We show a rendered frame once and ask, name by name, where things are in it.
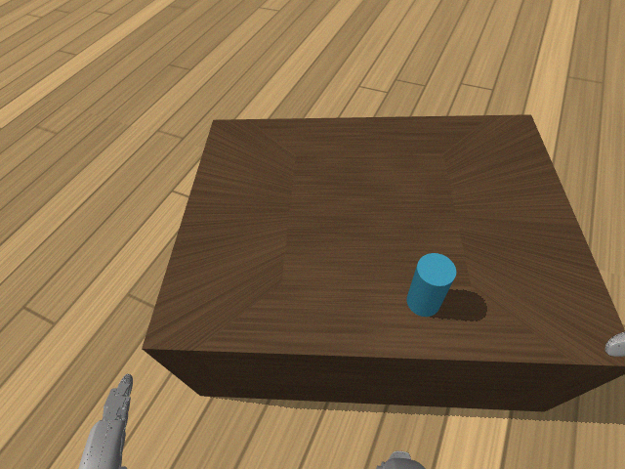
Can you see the right robot hand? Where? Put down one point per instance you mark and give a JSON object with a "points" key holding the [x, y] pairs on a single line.
{"points": [[615, 346]]}

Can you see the can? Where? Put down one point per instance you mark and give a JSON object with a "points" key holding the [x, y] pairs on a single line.
{"points": [[432, 279]]}

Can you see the left robot hand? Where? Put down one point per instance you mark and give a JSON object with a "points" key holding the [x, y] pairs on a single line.
{"points": [[106, 440]]}

